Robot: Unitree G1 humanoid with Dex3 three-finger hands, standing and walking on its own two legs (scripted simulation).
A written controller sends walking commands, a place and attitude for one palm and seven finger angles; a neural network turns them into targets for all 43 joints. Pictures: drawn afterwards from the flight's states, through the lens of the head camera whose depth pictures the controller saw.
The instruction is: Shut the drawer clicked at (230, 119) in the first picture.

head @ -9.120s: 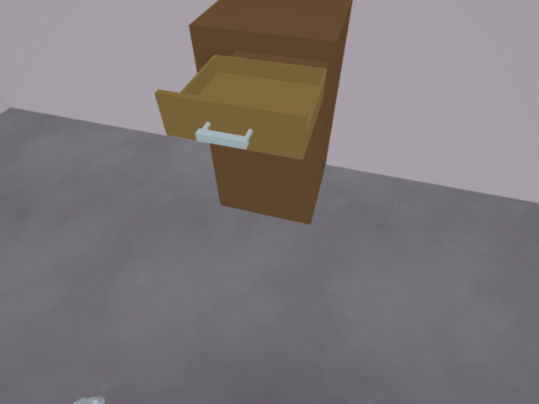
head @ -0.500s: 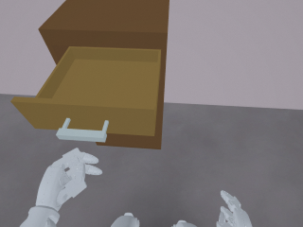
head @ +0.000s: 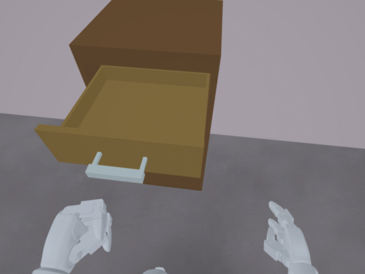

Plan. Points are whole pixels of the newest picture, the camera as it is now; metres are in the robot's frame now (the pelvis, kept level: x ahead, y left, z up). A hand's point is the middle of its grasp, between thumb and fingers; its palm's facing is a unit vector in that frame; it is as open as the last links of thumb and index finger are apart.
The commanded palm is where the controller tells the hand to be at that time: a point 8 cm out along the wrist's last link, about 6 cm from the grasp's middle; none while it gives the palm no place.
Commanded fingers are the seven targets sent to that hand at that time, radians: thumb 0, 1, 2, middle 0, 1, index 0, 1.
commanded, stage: raise the hand and make a fist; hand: left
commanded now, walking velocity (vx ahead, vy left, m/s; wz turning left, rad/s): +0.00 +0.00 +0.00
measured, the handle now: (118, 166) +0.36 +0.19 +0.00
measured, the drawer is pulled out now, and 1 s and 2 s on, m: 0.29 0.29 0.29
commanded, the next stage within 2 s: bring the fist close to the handle in 0.62 s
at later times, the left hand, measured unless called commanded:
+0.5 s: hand (101, 232) +0.18 +0.15 +0.10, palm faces -0.04 -1.00 -0.08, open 3.3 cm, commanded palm +0.14 +0.21 +0.10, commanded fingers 0.00 0.90 0.90 -1.40 -1.60 -1.40 -1.60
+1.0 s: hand (110, 227) +0.19 +0.15 +0.08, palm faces -0.05 -1.00 -0.07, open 3.3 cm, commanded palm +0.17 +0.21 +0.07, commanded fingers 0.00 0.90 0.90 -1.40 -1.60 -1.40 -1.60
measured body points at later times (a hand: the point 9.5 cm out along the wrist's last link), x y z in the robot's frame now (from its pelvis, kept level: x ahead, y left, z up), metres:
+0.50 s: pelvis +0.00 -0.01 +0.01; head +0.02 -0.02 +0.46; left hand +0.17 +0.21 +0.10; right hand +0.18 -0.25 -0.05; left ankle +0.03 +0.09 -0.69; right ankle -0.01 -0.10 -0.69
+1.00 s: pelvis +0.00 -0.02 +0.01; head +0.03 -0.04 +0.46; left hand +0.19 +0.20 +0.08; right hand +0.19 -0.26 -0.06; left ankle +0.03 +0.09 -0.69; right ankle -0.01 -0.10 -0.69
